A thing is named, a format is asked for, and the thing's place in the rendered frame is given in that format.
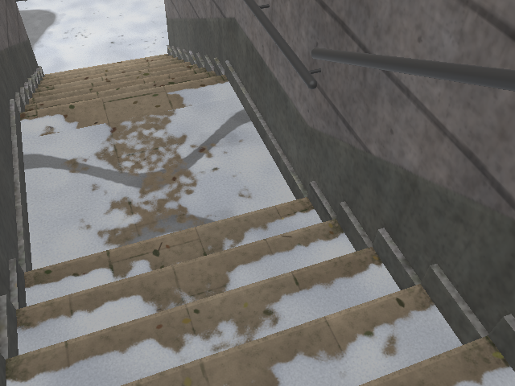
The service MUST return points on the stairs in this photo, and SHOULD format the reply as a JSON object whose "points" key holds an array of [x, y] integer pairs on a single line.
{"points": [[82, 84], [272, 297]]}

